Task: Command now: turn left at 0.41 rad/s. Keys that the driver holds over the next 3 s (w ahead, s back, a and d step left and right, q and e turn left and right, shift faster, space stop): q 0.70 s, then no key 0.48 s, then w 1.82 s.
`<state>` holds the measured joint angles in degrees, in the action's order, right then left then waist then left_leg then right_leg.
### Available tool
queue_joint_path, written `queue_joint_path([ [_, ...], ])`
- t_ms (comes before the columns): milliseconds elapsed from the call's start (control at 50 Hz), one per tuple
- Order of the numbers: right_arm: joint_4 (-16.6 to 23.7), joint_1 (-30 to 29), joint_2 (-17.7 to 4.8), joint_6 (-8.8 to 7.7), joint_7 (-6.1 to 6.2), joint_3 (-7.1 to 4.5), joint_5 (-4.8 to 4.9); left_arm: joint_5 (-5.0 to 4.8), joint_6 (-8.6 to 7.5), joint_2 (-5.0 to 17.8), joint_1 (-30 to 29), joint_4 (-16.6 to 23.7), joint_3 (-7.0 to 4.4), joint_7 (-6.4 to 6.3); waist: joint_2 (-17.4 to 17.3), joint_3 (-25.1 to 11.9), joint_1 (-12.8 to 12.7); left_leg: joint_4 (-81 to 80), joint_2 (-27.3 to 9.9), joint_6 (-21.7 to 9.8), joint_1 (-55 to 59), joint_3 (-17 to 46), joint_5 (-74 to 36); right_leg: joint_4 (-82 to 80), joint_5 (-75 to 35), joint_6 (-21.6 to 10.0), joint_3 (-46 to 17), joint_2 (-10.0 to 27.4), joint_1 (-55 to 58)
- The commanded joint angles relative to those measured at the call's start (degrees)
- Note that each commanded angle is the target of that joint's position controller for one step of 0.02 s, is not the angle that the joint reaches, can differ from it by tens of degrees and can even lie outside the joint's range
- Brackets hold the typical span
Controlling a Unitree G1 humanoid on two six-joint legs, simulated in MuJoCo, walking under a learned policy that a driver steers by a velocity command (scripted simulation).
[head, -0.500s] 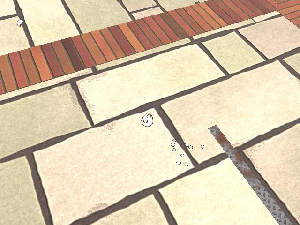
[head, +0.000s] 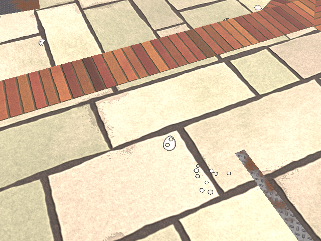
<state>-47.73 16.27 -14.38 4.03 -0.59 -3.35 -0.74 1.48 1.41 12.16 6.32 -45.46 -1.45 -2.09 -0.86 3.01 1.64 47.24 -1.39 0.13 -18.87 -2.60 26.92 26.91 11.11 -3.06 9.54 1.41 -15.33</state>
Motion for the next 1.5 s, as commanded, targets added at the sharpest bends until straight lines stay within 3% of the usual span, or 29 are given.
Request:
queue_joint_path([
  [20,4.2,1.5,-3.3,-0.69,-0.37,-0.8,0.19,0.2,-0.31,9.4,0.9,2.1,-2.82,0.01,8.8,-6.3,-1.3,-4.5,0.3,-1.3,1.2,-1.5,-0.5,-6.7,-12.0,-9.5,-11.6,16.6,5.0],
  [60,3.7,4.9,-3.1,-1.25,-0.68,-0.79,0.21,-0.31,0.09,10.5,-0.6,2.1,-3.38,0.02,7.2,-6.9,1.4,-15.6,1.5,-3.2,8.4,-2.8,-8.4,-2.4,-8.3,-5.6,-8.6,15.3,1.3],
  [80,3.7,5.5,-5.1,-1.83,-0.67,-1.19,-0.35,-0.22,0.46,9.8,0.9,1.5,-3.56,0.19,1.8,-5.0,1.6,-24.5,-0.2,-4.6,11.2,3.0,-12.4,3.7,-0.5,-1.4,-5.6,12.7,-3.3],
  [100,5.0,5.1,-11.3,-2.51,-0.13,-2.36,-1.15,0.14,0.95,5.9,3.3,2.5,-2.84,0.67,-14.2,-3.9,-0.3,-32.1,-15.3,-8.0,14.5,24.5,-19.5,19.3,16.7,3.8,0.6,4.8,-14.8],
  [120,5.0,6.6,-16.5,-2.32,0.32,-3.9,-0.98,-0.18,1.63,6.2,-3.3,5.6,-2.5,0.0,-16.9,0.9,2.6,-34.3,-21.6,-15.1,6.8,33.3,-31.0,26.7,25.2,4.3,-5.6,-2.5,-19.9],
  [140,5.0,5.8,-13.8,-2.23,0.71,-3.46,-0.89,-0.32,1.94,6.8,-3.7,5.3,-2.52,0.0,-8.8,1.4,1.1,-33.6,-18.7,-15.7,6.0,28.4,-29.5,32.5,20.9,4.2,-9.9,-0.5,-19.0],
  [180,6.8,-2.0,-10.6,-1.92,0.98,-2.55,-0.08,-0.78,1.25,8.0,-0.2,3.1,-3.04,0.63,-4.9,1.1,-2.7,-32.6,-11.2,-12.2,6.6,20.7,-24.3,33.4,11.6,3.6,-11.4,-0.2,-18.4],
  [220,8.0,-3.1,-9.0,-2.22,0.91,-2.16,0.53,0.39,0.95,9.0,2.7,1.6,-3.49,1.24,-5.0,-2.8,-2.6,-30.8,-8.8,-12.0,11.0,18.2,-31.8,36.1,8.4,4.2,-10.9,-0.9,-18.0],
  [440,8.3,1.9,-11.8,-2.14,0.81,-3.28,-0.08,-0.57,0.92,8.7,0.2,4.7,-2.75,0.65,-6.0,-3.9,1.0,-28.3,-8.5,-14.5,14.8,26.6,-28.8,22.4,11.5,5.6,-12.8,-2.2,-16.7],
  [600,10.1,-5.0,-12.3,-1.5,-0.19,-3.75,0.03,-1.61,-0.73,8.8,5.9,5.9,-2.01,-0.2,-6.4,-5.8,-2.8,-24.4,-4.5,-9.7,6.5,32.7,-32.0,2.9,8.5,2.7,-12.9,-5.5,1.2],
  [620,10.4,-6.5,-11.6,-1.48,-0.05,-3.54,0.59,-1.28,-1.16,9.1,8.3,5.5,-2.07,-0.67,-5.3,-5.5,-4.4,-22.5,-2.1,-7.0,2.7,31.6,-26.7,-6.1,3.0,2.2,-13.2,-4.3,7.2],
  [660,11.3,-0.7,-5.7,-1.97,0.43,-2.17,0.97,-0.38,-1.15,18.3,3.8,8.2,-3.52,-1.28,14.1,-5.5,-0.4,-3.6,12.8,-0.8,-12.5,13.0,4.7,-16.4,2.9,-5.4,-38.5,19.5,14.3],
  [680,10.3,-1.4,-11.2,-1.73,0.8,-3.43,-1.16,0.23,-0.76,17.1,4.3,7.9,-3.6,-0.7,10.4,-4.6,-1.2,7.8,9.0,-0.1,-11.2,10.4,6.6,-14.1,-3.2,-10.4,-37.7,21.8,6.8],
  [720,8.4,-0.8,-11.1,-1.21,0.1,-3.79,-1.03,-0.33,-0.9,10.5,0.2,8.8,-1.82,0.09,5.6,-1.6,0.9,16.1,7.1,0.4,-8.7,10.5,0.1,-12.8,-7.6,-9.0,-27.0,14.6,2.0],
  [740,7.8,0.2,-10.4,-0.84,-0.52,-3.64,-0.8,-0.21,-0.98,9.9,-1.0,9.2,-1.6,0.11,7.3,-2.2,1.5,18.3,7.1,0.9,-8.8,9.8,-2.5,-12.1,-9.2,-7.6,-22.8,11.4,3.2],
  [860,7.8,-3.8,-7.4,0.0,-0.94,-1.94,0.02,-0.49,-1.73,10.7,6.0,6.6,-2.04,0.12,8.8,-4.2,-2.7,9.3,6.9,3.1,-9.9,8.8,-1.8,-8.5,-20.5,-9.3,-19.1,11.3,13.0],
  [1000,5.6,-2.3,-5.0,-0.54,0.3,0.19,0.66,-0.43,-0.74,12.2,5.9,3.9,-2.39,1.53,10.6,-4.8,-1.3,-21.9,5.3,-0.1,8.4,1.6,-8.0,-3.3,-24.0,-7.8,-17.5,10.1,7.6],
  [1040,5.1,-1.7,-7.6,-2.07,1.0,0.4,-0.81,-0.68,-0.96,10.0,7.7,3.5,-1.8,1.75,4.2,-6.5,-1.3,-33.4,-1.8,-2.1,20.1,10.7,-20.1,0.4,-15.2,-1.8,-15.8,7.9,-0.2],
  [1060,6.0,-4.1,-12.7,-2.6,1.29,-0.27,-1.1,-0.89,-1.36,6.2,9.3,5.0,-0.77,2.15,-7.8,-6.4,-4.3,-32.1,-13.0,-5.9,20.6,22.8,-32.7,3.3,1.5,1.3,-10.2,1.2,-5.6],
  [1080,5.3,-5.8,-9.1,-3.06,1.25,0.62,-0.29,-0.95,-0.53,6.6,7.3,3.4,-0.53,1.43,-8.9,-5.0,-2.2,-30.6,-15.1,-10.0,10.2,21.5,-33.5,1.8,11.7,1.9,-9.9,0.8,1.9],
  [1120,5.1,-9.3,-6.2,-3.62,1.21,1.81,-0.39,-0.73,-0.11,7.6,6.0,2.3,-0.73,1.44,-7.5,-2.0,-3.2,-30.7,-9.1,-7.1,7.8,17.3,-24.4,-2.7,3.5,2.0,-10.3,0.2,5.1],
  [1180,3.0,-6.7,-6.8,-4.02,1.85,1.99,0.06,-0.4,-0.97,8.9,7.7,-0.1,-0.84,1.94,-7.0,-2.4,-2.8,-31.2,-4.7,-3.9,7.7,14.4,-20.2,-5.8,-5.2,2.4,-11.8,2.3,8.3],
  [1220,1.1,-3.9,-7.9,-3.64,1.85,1.5,0.14,-0.25,-1.25,8.5,8.4,-1.9,-0.84,2.06,-4.7,-1.8,-1.7,-32.6,-3.6,-5.6,9.1,15.2,-2.1,-2.3,5.0,1.9,-8.9,-0.3,5.7],
  [1280,-0.1,-0.6,-11.0,-2.76,1.35,0.04,-0.5,0.73,-1.01,7.5,5.7,-1.2,-0.92,2.53,-7.4,5.9,0.5,-38.5,-9.7,-11.5,7.7,24.7,19.5,6.8,14.6,0.5,-5.3,-3.0,-7.4],
  [1360,-1.1,-0.1,-9.8,-4.54,0.97,-0.42,-0.69,0.16,-2.76,8.1,4.1,0.3,-1.37,3.35,-6.2,5.6,0.2,-40.6,-14.0,-14.9,12.8,27.8,9.9,13.8,14.9,-1.4,-8.7,0.6,-14.1],
  [1440,-1.0,-5.4,-9.7,-5.83,0.53,-0.92,0.45,-0.2,-4.12,6.6,12.9,-3.3,-1.49,3.31,-3.6,1.8,-5.7,-34.0,-7.6,-11.2,2.7,16.1,0.1,-1.4,3.7,-2.0,-4.4,-2.7,8.5],
  [1460,-0.9,-5.7,-8.0,-6.07,0.51,-0.53,0.11,0.0,-4.45,7.9,18.5,-5.7,-2.1,2.88,-0.4,0.3,-7.7,-27.8,-4.8,-9.7,-4.4,13.3,0.1,-3.4,4.8,-1.8,-6.7,-2.7,18.9],
  [1480,0.4,-7.4,-3.9,-6.52,0.27,0.7,-0.42,0.77,-5.04,12.0,25.3,-6.9,-3.07,2.15,10.4,-1.6,-10.7,-10.9,0.9,-7.0,-11.7,6.1,-1.0,-12.6,17.8,-3.4,-23.1,8.9,25.8],
  [1500,2.4,-7.8,-3.7,-6.82,0.08,0.84,-0.33,0.19,-4.96,17.7,28.8,-7.7,-4.37,2.31,18.5,-0.9,-10.5,2.3,7.1,-6.0,-22.0,1.7,4.8,-21.9,33.1,-9.0,-46.7,20.4,26.0],
])
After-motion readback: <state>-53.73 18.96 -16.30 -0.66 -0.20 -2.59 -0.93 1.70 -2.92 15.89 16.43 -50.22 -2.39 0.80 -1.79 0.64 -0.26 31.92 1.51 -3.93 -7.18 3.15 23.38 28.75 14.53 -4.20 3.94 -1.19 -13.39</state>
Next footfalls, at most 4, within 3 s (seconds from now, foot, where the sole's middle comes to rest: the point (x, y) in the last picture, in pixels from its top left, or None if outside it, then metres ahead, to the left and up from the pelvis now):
0.08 left None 0.01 0.10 -0.77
0.64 right None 0.10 -0.05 -0.77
1.04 left None -0.07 0.09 -0.77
1.96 left None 0.33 0.26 -0.77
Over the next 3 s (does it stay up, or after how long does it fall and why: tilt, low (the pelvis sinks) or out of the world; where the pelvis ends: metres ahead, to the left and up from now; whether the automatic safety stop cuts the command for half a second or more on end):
stays up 0.73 0.39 0.00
